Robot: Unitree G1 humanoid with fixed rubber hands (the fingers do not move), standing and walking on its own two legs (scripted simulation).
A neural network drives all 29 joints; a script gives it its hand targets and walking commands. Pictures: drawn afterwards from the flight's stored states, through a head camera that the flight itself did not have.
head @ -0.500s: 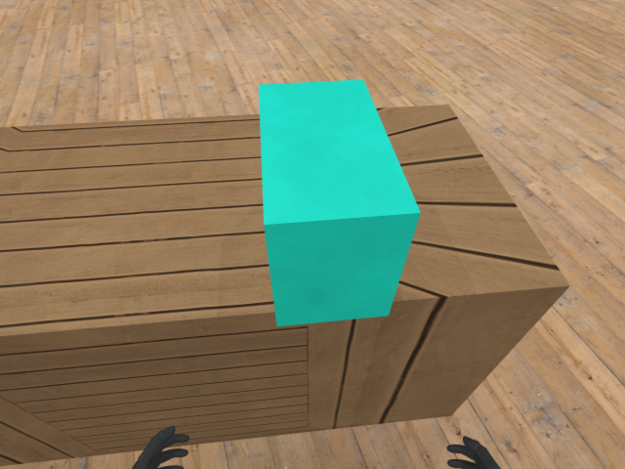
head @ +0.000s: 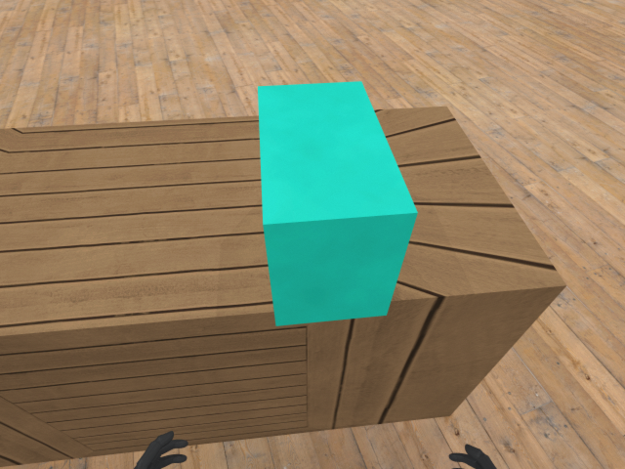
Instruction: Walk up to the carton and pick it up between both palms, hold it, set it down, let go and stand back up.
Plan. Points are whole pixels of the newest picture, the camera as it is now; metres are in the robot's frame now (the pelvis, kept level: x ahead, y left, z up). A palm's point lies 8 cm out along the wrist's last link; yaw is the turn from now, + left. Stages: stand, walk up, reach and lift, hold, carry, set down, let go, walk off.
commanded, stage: stand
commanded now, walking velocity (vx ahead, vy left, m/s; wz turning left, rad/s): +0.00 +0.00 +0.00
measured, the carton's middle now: (320, 198) +0.51 +0.00 +0.06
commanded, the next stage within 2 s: walk up in 1.36 s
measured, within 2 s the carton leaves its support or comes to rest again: neither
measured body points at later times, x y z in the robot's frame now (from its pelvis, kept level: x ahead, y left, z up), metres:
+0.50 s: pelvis +0.00 +0.00 +0.00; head +0.01 +0.00 +0.45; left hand +0.13 +0.23 -0.11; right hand +0.12 -0.23 -0.12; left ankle +0.01 +0.12 -0.72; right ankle +0.02 -0.12 -0.72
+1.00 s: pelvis +0.00 +0.00 +0.00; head +0.01 +0.00 +0.45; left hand +0.11 +0.23 -0.12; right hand +0.10 -0.23 -0.12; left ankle +0.01 +0.12 -0.72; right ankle +0.02 -0.12 -0.72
